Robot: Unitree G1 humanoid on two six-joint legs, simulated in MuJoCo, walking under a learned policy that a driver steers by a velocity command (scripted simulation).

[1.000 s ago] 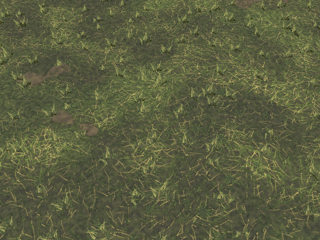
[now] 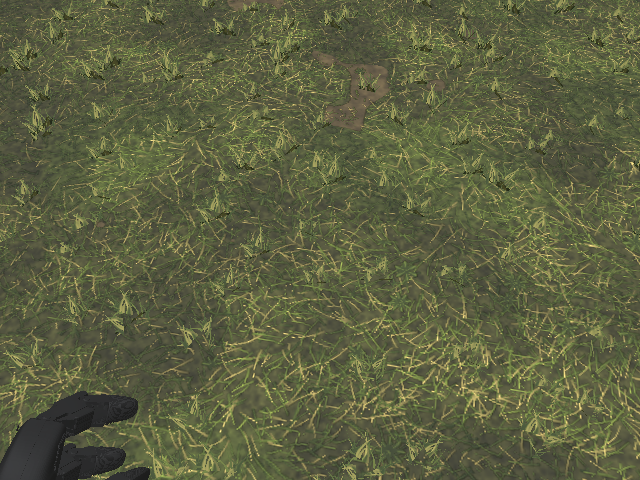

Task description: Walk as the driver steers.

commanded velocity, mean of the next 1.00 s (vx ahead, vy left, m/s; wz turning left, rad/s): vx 1.00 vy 0.00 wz -0.45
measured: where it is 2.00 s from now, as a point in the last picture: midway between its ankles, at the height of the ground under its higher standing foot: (403, 73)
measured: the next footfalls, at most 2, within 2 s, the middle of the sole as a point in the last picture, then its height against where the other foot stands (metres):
right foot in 0.10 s outside the picture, level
left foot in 0.52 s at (311, 360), level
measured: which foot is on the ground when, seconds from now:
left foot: down 0.00-0.10, up 0.12-0.50, down 0.52-0.96, up 0.98-1.00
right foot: up 0.00-0.08, down 0.10-0.52, up 0.54-0.94, down 0.96-1.00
